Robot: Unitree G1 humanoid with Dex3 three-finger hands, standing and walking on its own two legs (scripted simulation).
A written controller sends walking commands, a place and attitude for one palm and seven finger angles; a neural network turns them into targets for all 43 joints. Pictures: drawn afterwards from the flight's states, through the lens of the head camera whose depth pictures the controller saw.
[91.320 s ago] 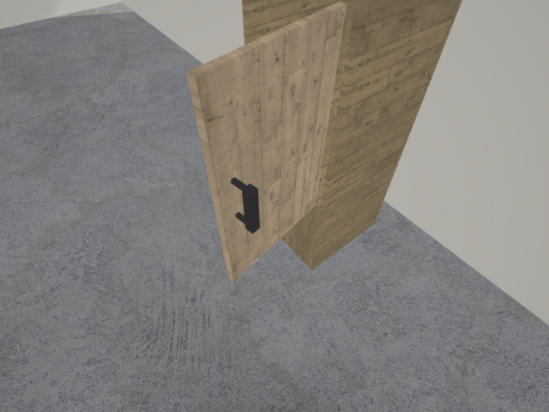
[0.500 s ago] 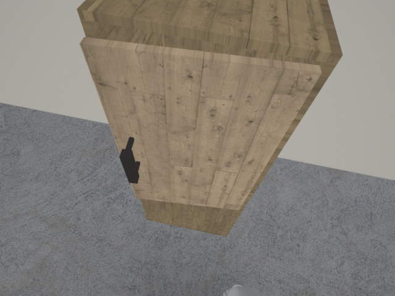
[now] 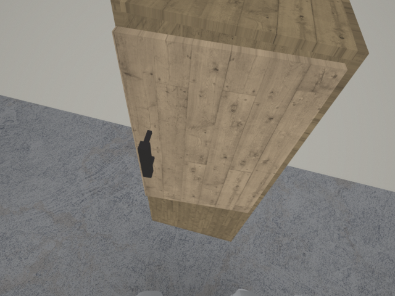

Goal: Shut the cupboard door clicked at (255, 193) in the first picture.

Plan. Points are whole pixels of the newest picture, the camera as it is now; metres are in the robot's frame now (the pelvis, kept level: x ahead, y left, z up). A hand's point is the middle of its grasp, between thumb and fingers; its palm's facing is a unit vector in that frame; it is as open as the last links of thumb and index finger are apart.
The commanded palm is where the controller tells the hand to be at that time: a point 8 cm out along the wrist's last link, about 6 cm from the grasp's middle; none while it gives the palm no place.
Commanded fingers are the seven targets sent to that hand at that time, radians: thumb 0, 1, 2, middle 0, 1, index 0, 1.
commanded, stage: come to a stop and stand still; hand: left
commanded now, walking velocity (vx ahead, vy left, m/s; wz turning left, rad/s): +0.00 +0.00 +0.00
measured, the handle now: (148, 154) +0.42 +0.15 -0.02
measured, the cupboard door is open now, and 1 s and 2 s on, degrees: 5 5 5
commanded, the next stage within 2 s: look again from close up in 0.62 s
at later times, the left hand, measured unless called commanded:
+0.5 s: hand out of the picture -0.01 +0.21 -0.16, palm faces -0.05 -0.98 -0.18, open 7.3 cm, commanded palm none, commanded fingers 0.00 0.90 0.90 -0.20 -0.30 -0.20 -0.30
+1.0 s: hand out of the picture -0.07 +0.21 -0.15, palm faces -0.02 -0.98 -0.20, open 7.4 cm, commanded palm none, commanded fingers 0.00 0.90 0.90 -0.20 -0.30 -0.20 -0.30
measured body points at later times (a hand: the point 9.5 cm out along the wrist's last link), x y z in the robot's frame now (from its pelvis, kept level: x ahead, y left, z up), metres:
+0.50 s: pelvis -0.03 +0.04 +0.02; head -0.02 +0.05 +0.47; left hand -0.01 +0.27 -0.14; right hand -0.05 -0.18 -0.13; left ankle +0.00 +0.10 -0.72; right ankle -0.08 -0.09 -0.72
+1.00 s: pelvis -0.04 +0.05 +0.02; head -0.04 +0.03 +0.46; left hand -0.06 +0.26 -0.14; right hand -0.04 -0.18 -0.15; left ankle +0.00 +0.10 -0.72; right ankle -0.08 -0.09 -0.72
